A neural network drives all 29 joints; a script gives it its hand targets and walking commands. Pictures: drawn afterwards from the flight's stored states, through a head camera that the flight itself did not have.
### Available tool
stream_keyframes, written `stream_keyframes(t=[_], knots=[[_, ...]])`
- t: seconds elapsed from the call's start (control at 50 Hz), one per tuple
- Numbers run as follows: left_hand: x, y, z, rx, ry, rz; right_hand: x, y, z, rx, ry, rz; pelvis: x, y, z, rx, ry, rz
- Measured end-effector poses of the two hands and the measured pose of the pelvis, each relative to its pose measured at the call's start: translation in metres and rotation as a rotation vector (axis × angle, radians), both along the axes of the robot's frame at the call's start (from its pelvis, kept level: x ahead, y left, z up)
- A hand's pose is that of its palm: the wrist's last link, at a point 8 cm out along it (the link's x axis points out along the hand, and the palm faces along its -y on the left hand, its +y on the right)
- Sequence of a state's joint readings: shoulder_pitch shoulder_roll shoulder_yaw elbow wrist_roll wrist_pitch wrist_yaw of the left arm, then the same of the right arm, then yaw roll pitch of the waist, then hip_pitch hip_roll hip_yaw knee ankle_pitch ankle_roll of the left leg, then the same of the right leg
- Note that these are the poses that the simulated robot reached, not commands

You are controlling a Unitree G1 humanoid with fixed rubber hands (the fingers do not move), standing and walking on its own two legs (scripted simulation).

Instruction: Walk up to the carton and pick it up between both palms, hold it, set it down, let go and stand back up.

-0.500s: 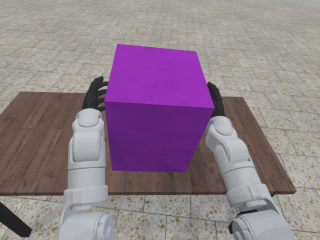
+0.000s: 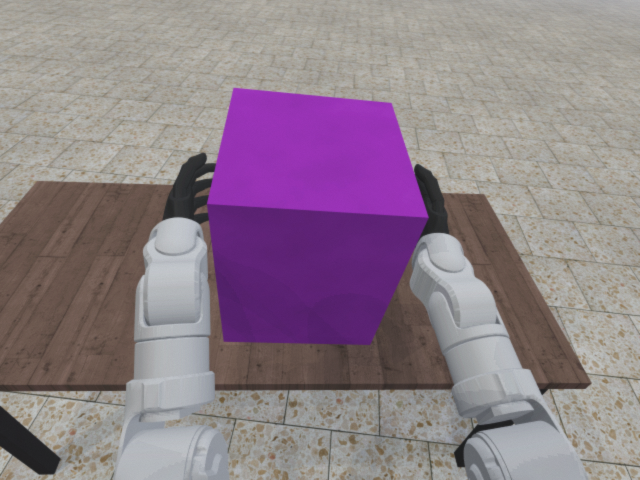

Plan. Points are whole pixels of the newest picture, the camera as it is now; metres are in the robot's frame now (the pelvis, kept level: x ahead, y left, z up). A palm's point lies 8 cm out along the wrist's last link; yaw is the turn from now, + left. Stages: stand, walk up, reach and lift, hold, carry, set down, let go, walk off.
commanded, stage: hold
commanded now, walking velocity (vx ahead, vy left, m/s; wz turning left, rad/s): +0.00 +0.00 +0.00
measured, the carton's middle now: (306, 224) +0.39 +0.01 +0.14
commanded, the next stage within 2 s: none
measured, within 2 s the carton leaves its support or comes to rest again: neither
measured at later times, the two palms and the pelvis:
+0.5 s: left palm (182, 224) +0.36 +0.16 +0.17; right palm (420, 228) +0.36 -0.13 +0.16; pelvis +0.00 +0.00 +0.00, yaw +0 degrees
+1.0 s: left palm (182, 222) +0.35 +0.16 +0.18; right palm (427, 225) +0.35 -0.13 +0.17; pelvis +0.00 +0.00 +0.00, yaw +0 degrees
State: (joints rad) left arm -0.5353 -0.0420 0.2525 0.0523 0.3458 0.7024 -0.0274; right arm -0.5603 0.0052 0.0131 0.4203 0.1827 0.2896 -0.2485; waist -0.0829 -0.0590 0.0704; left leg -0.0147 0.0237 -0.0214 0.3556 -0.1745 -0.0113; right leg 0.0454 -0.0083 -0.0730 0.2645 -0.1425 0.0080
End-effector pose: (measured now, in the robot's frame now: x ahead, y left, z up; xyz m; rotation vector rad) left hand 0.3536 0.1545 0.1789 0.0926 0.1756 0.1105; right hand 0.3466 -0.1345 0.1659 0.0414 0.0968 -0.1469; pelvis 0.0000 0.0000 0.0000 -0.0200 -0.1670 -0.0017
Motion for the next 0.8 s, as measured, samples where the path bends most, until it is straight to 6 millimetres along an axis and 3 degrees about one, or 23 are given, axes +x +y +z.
stream_keyframes(t=[0.34,0.48,0.58,0.66,0.8], knots=[[0.0,-0.001,0.0,0.0,0.0,0.002,0.0,-0.001,0.0,-0.001,-0.003,0.002,0.001,0.0,0.0,0.0,-0.003,0.0],[0.008,0.003,-0.011,-0.017,0.054,0.017,0.012,0.003,-0.007,-0.041,0.051,0.017,-0.001,-0.003,0.001,0.005,0.008,-0.006],[0.007,0.008,-0.013,-0.017,0.024,0.022,0.015,0.008,0.001,-0.049,0.018,0.03,0.001,-0.004,0.0,-0.003,0.021,0.005],[0.006,0.009,-0.011,-0.019,0.007,0.023,0.014,0.009,0.007,-0.047,0.001,0.028,0.004,-0.003,0.0,-0.003,0.016,0.014],[0.005,0.005,-0.012,-0.01,0.025,0.011,0.01,0.004,0.001,-0.035,0.018,0.018,0.007,-0.001,0.0,-0.002,0.001,0.015]])
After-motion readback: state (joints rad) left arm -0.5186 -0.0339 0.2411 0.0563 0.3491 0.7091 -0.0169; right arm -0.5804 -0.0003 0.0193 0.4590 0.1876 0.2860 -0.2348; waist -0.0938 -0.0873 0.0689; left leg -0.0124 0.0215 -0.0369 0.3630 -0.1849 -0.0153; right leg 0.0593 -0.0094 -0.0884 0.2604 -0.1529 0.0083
